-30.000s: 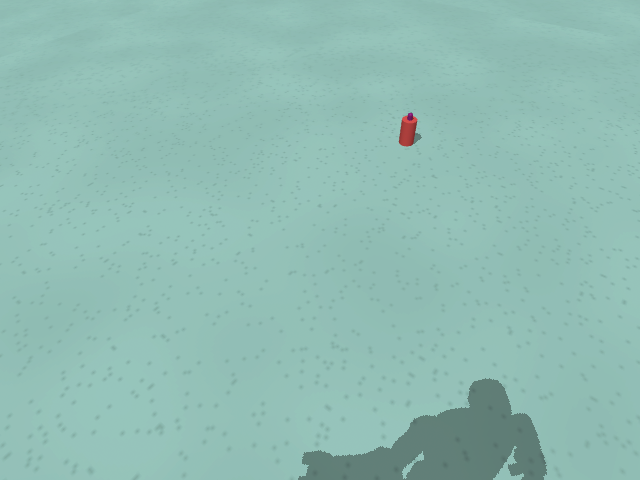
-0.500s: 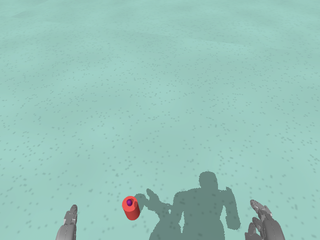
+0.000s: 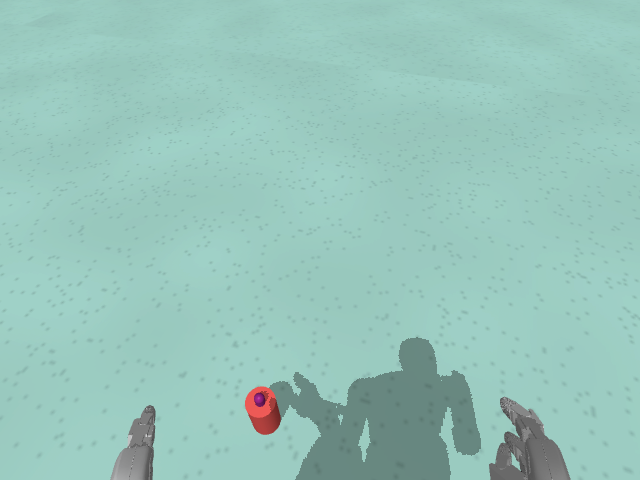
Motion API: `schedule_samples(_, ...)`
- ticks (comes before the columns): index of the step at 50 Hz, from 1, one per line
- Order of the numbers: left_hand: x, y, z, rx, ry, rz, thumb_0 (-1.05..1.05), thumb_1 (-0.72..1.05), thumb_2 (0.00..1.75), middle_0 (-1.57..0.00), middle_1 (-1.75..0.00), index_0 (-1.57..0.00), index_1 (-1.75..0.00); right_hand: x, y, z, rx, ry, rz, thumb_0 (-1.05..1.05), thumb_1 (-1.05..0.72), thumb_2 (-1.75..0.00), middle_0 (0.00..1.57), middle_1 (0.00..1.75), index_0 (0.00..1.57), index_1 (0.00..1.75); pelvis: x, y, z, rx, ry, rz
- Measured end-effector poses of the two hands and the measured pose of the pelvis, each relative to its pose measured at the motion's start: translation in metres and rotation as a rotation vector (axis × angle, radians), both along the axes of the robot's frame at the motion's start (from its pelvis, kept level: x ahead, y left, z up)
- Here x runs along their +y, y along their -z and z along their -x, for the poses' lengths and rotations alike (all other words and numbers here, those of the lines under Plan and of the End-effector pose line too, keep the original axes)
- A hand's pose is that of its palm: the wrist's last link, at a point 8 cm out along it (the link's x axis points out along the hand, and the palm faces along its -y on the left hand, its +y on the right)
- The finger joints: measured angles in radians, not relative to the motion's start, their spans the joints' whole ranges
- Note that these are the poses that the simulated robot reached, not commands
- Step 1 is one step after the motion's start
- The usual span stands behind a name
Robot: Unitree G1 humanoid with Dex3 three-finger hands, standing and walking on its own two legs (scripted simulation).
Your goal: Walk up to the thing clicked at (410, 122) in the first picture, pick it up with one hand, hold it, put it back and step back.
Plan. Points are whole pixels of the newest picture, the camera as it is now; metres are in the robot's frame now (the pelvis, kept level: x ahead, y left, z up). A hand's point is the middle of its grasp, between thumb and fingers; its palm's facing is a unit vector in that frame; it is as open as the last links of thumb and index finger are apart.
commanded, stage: home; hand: left
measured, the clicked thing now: (262, 408) +0.45 +0.18 -0.63
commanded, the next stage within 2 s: stand in 0.18 s
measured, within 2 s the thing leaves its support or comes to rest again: neither
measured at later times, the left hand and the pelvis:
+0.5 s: hand (184, 471) +0.18 +0.18 -0.05, palm faces +0.12 -0.95 -0.27, open 15.2 cm; pelvis +0.01 +0.00 +0.00, yaw +0 degrees
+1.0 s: hand out of the picture +0.10 +0.25 -0.11, palm faces +0.00 -0.93 -0.36, open 7.5 cm; pelvis +0.01 +0.01 +0.03, yaw +1 degrees
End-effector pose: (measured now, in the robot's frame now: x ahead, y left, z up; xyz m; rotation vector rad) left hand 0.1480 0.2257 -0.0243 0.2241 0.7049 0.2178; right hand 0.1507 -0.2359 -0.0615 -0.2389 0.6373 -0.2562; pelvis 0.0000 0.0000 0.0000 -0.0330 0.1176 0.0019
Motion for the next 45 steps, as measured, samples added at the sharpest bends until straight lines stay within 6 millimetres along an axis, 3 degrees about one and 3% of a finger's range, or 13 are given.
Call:
schedule_samples(16,0.004,0.0,-0.009,0.0,0.007,0.0,-0.01,-0.56,0.05,-0.06,-0.05,-0.05,-0.05,0.004,0.0,-0.007,0.005,0.004,0.0,0.02,-0.9,-0.9,0.2,0.3,0.21,0.3,0.004,0.0,-0.008,0.008,0.003,0.003)
schedule_samples(20,0.005,0.0,-0.011,0.001,0.007,0.0,-0.01,-0.48,0.12,-0.1,-0.11,-0.1,-0.11,0.005,0.001,-0.008,0.008,0.003,-0.002,0.02,-0.9,-0.9,0.2,0.3,0.21,0.3,0.005,0.0,-0.009,0.009,0.003,0.004)
schedule_samples(26,0.005,0.0,-0.012,0.006,0.005,0.002,-0.01,-0.19,0.41,-0.17,-0.22,-0.16,-0.22,0.005,0.001,-0.01,0.013,0.001,-0.002,0.02,-0.9,-0.9,0.2,0.3,0.21,0.3,0.005,0.0,-0.012,0.015,0.001,0.005)
schedule_samples(35,0.007,0.003,-0.013,0.005,0.026,-0.011,0.0,0.45,0.79,-0.2,-0.29,-0.19,-0.28,0.005,0.002,-0.011,0.031,-0.023,0.016,0.02,-0.9,-0.9,0.2,0.3,0.21,0.3,0.005,-0.001,-0.011,-0.005,0.0,0.002)
schedule_samples(39,0.023,0.026,-0.01,0.072,0.106,-0.05,0.0,0.67,0.85,-0.21,-0.29,-0.2,-0.29,-0.006,0.017,-0.002,0.225,-0.133,0.043,0.01,-0.9,-0.9,0.2,0.3,0.21,0.3,0.005,-0.007,-0.006,-0.063,-0.005,-0.02)
schedule_samples(45,0.055,0.047,0.024,0.244,0.057,-0.06,0.01,0.83,0.89,-0.21,-0.3,-0.2,-0.29,-0.032,0.019,0.027,0.37,-0.08,0.03,0.01,-0.9,-0.9,0.2,0.3,0.21,0.3,0.007,-0.017,-0.007,-0.105,-0.006,-0.032)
